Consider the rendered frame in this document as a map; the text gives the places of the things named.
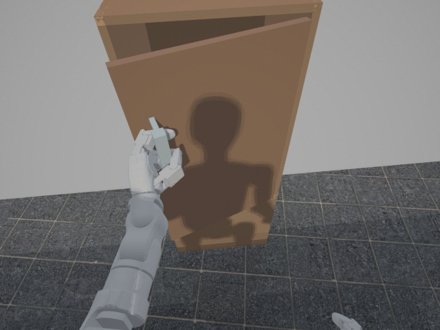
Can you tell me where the right robot hand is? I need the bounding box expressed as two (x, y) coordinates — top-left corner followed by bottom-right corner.
(332, 313), (362, 330)

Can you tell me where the cupboard door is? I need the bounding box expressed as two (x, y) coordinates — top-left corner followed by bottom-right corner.
(105, 17), (312, 241)

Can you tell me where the left robot forearm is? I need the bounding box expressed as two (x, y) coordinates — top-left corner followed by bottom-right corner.
(79, 193), (168, 330)

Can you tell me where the left robot hand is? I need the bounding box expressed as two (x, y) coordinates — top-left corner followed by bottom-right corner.
(128, 129), (184, 198)

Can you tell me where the handle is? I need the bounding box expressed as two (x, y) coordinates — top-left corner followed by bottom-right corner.
(149, 117), (172, 169)

